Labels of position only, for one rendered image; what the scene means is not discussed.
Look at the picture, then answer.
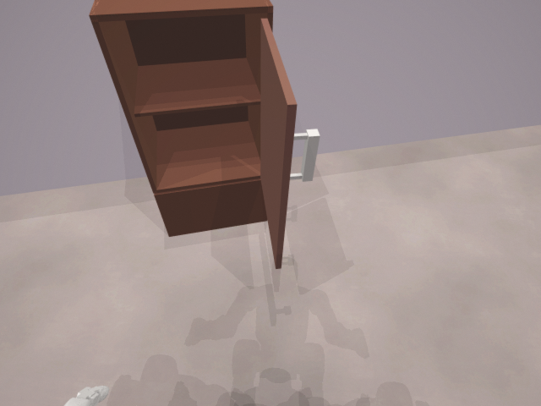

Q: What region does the cupboard door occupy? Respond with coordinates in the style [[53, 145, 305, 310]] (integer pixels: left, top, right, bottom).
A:
[[260, 19, 297, 269]]

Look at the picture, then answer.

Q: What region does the left robot hand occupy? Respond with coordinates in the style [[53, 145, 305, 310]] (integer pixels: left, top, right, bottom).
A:
[[64, 386, 109, 406]]

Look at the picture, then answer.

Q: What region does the handle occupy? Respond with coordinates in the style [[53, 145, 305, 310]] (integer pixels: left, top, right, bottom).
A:
[[290, 129, 320, 182]]

